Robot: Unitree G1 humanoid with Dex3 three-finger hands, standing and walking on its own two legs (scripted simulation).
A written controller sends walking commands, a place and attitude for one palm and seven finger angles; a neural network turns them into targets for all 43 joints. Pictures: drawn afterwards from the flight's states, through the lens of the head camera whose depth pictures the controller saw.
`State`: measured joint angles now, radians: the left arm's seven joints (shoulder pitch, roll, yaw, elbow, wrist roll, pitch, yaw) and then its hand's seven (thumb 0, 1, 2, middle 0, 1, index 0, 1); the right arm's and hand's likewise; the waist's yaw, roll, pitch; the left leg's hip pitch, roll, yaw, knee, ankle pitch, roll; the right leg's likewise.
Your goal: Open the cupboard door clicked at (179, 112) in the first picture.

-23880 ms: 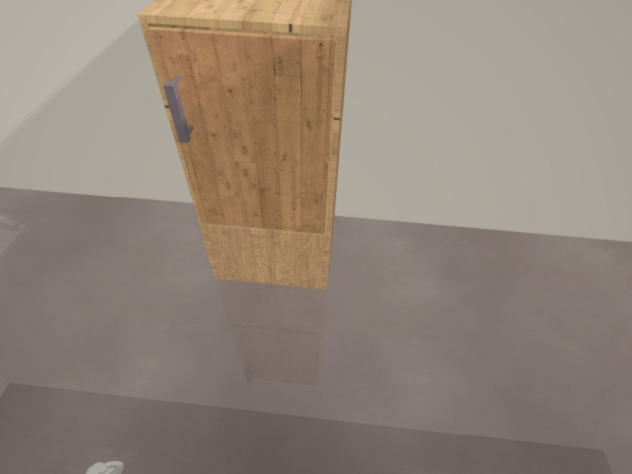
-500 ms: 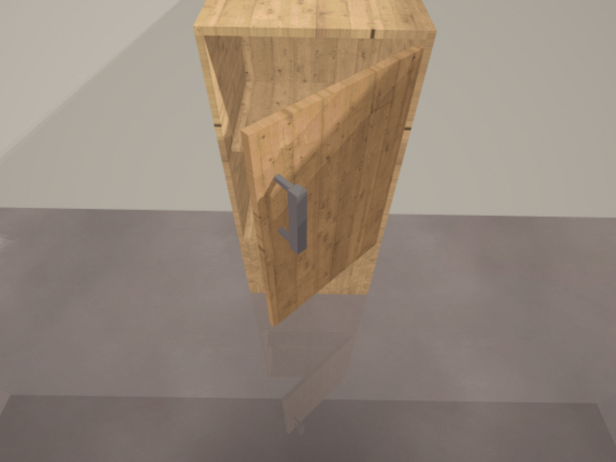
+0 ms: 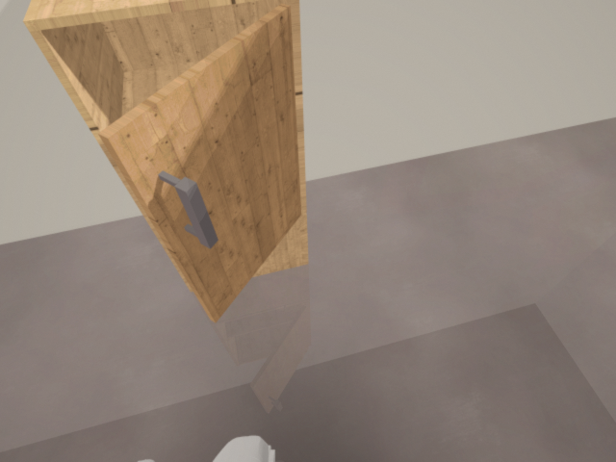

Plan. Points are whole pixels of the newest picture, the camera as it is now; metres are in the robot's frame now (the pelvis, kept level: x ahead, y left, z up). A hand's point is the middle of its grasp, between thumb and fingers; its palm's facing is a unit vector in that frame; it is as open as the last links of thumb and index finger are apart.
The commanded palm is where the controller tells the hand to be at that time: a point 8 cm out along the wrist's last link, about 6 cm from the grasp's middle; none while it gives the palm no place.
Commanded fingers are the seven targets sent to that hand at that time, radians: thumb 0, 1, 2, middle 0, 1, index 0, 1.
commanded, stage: walk to a spot facing it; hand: left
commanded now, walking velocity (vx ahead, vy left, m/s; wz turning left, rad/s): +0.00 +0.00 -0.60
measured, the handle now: (189, 210) +0.46 +0.23 +0.00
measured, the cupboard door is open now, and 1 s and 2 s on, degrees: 43 43 43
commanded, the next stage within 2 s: none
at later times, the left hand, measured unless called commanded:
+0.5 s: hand (224, 436) +0.16 +0.15 -0.16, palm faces -0.27 -0.92 -0.28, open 7.4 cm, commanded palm none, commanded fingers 0.00 0.90 0.90 -0.20 -0.30 -0.20 -0.30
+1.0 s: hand (281, 384) +0.24 +0.07 -0.16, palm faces -0.55 -0.81 -0.21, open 7.4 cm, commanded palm none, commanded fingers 0.00 0.90 0.90 -0.20 -0.30 -0.20 -0.30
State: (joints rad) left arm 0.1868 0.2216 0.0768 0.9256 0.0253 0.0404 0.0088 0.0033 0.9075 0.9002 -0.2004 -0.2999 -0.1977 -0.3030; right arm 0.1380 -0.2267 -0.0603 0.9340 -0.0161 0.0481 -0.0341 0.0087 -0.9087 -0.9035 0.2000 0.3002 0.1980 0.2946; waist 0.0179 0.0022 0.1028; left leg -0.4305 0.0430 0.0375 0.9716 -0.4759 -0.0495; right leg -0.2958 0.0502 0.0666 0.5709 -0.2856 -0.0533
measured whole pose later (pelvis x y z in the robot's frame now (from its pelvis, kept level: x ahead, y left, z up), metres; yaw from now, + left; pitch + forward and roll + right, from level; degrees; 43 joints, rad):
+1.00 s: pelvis +0.04 -0.04 +0.00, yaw -36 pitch +1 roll -2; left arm 0.14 0.25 0.08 0.88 0.02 0.06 -0.04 0.01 0.91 0.90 -0.20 -0.30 -0.20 -0.30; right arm 0.24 -0.19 -0.02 0.89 -0.04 0.00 -0.03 0.01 -0.90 -0.90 0.20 0.30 0.20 0.30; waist 0.00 0.01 0.10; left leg -0.22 0.14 0.13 0.53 -0.32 -0.05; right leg -0.41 -0.01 -0.06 0.83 -0.45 0.03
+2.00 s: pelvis +0.14 -0.32 +0.00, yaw -68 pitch +1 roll +1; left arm 0.14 0.20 0.05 0.95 0.01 -0.03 -0.02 0.00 0.91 0.90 -0.20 -0.30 -0.20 -0.30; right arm 0.30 -0.18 -0.04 1.01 -0.03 -0.01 0.00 0.01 -0.91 -0.90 0.20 0.30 0.20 0.29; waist -0.06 -0.01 0.09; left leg -0.52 0.16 0.05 1.13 -0.31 -0.06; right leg -0.29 0.05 -0.10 0.50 -0.24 -0.10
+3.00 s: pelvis +0.24 -0.74 -0.01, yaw -70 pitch +0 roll -1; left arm 0.17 0.19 0.05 0.98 0.00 0.00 0.02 -0.01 0.93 0.90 -0.20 -0.30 -0.20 -0.30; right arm 0.25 -0.16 -0.03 1.01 -0.03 0.01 0.00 0.02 -0.93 -0.90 0.20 0.30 0.20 0.29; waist -0.03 -0.04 0.05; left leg -0.41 0.05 0.13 0.66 -0.22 0.04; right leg -0.24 -0.09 -0.23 0.77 -0.52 0.03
